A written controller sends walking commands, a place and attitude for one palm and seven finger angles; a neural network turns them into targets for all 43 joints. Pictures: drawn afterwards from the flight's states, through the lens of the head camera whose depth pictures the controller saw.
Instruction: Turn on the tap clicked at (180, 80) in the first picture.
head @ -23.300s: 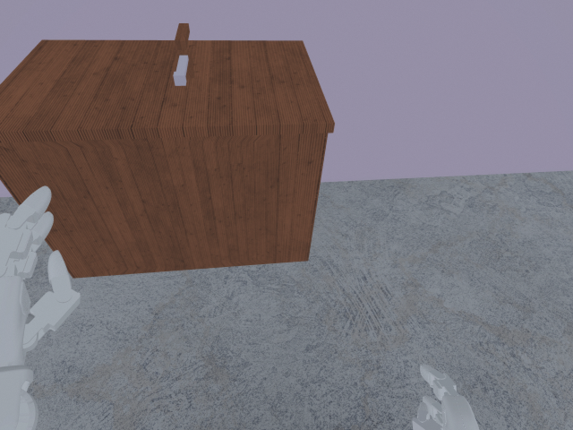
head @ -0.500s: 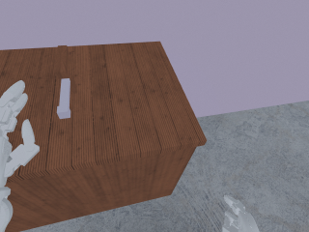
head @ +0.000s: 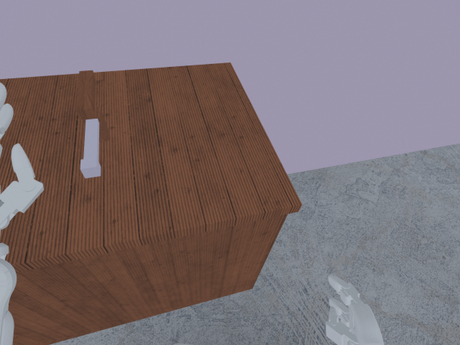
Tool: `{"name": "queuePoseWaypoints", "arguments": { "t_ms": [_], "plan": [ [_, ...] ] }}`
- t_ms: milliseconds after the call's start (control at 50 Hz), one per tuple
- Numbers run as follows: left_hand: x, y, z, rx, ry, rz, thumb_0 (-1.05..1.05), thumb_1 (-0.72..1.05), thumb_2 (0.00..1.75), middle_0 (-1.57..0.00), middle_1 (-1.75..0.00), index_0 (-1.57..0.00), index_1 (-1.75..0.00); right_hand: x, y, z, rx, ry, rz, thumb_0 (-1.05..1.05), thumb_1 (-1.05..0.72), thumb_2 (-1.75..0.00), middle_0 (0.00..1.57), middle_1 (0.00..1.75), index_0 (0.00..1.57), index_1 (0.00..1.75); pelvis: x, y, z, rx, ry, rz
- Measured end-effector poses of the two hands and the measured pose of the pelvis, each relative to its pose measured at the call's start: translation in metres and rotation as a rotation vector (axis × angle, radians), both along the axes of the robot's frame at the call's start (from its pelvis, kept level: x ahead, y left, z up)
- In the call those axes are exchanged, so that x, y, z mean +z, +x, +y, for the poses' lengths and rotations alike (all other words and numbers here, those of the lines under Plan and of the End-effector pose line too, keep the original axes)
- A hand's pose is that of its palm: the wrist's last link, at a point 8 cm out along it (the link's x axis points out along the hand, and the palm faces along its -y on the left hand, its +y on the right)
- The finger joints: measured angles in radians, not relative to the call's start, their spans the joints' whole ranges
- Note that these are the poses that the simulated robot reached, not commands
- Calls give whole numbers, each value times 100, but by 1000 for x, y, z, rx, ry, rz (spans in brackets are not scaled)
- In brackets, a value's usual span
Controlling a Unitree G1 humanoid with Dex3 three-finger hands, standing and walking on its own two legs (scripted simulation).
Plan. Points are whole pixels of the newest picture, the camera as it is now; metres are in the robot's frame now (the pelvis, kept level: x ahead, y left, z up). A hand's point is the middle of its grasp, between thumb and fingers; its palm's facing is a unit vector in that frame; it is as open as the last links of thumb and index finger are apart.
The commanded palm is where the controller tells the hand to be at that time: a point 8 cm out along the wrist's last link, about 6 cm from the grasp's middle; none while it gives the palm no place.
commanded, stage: come to a stop and stand still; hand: left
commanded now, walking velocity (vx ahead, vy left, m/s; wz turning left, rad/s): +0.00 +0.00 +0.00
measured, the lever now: (90, 167) +0.38 +0.32 +0.04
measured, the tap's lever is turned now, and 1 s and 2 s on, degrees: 0 0 0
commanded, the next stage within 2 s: look again from close up in 0.56 s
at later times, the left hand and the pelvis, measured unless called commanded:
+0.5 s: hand (85, 180) +0.27 +0.24 +0.17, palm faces +0.35 -0.87 -0.34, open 7.4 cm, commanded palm +0.21 +0.28 +0.18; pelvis +0.04 +0.00 +0.00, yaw -1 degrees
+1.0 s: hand (76, 189) +0.26 +0.25 +0.16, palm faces +0.37 -0.86 -0.34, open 7.4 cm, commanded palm +0.20 +0.28 +0.18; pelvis +0.03 +0.00 +0.01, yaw -1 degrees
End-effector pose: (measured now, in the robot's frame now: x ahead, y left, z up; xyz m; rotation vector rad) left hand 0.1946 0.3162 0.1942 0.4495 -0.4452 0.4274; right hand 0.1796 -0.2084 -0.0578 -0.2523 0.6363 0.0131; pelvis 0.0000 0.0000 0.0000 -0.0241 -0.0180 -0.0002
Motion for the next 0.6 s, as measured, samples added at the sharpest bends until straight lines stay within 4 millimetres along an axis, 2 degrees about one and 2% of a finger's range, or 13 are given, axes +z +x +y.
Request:
{"name": "queuePoseWaypoints", "arguments": {
  "t_ms": [80,120,200,280,320,460,600],
  "plan": [
    [-10,11,-35,-124,-22,71,1,90,90,-20,-30,-20,-30,-2,-3,1,-65,50,-30,1,-91,-90,20,30,21,30,0,9,7,-21,5,1],
    [-17,14,-41,-164,-6,125,1,89,90,-20,-30,-20,-30,-4,-7,0,-97,54,-12,1,-91,-90,20,30,21,30,1,14,7,-26,5,5],
    [-26,18,-27,-132,19,186,1,89,90,-21,-31,-21,-31,-8,-15,-6,-131,25,56,1,-91,-90,20,30,21,30,2,23,3,-19,4,14],
    [-25,22,-10,-50,-2,153,1,89,90,-21,-31,-21,-31,-9,-14,-14,-117,-22,108,1,-91,-90,20,30,21,30,2,31,1,-7,1,19],
    [-21,24,-10,-36,-23,119,1,89,90,-21,-31,-21,-31,-8,-9,-17,-106,-38,114,1,-91,-90,20,30,21,30,2,34,1,-5,-2,19],
    [-15,33,-32,-109,-37,86,1,89,90,-21,-30,-21,-31,2,22,-18,-109,-36,37,1,-91,-90,20,30,21,30,2,42,4,-15,-7,15],
    [-23,34,-22,-81,-30,158,1,89,90,-21,-30,-21,-31,12,38,-10,-111,-14,-19,1,-91,-90,20,30,21,29,3,43,2,-20,-6,11]
  ]
}}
